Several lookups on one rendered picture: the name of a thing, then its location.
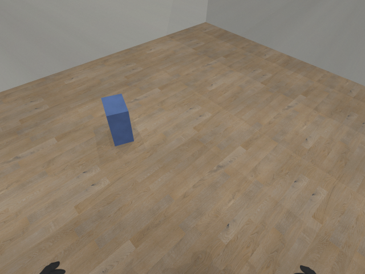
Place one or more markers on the carton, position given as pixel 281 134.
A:
pixel 118 119

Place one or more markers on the left robot hand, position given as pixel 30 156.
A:
pixel 51 269

